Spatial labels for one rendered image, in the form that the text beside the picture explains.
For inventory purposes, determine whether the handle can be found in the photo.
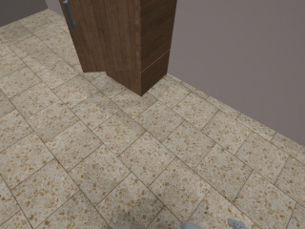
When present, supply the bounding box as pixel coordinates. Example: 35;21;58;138
63;0;75;30

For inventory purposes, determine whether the right robot hand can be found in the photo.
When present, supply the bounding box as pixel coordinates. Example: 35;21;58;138
227;219;250;229

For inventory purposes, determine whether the cupboard door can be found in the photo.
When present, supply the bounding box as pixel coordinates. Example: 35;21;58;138
59;0;137;73

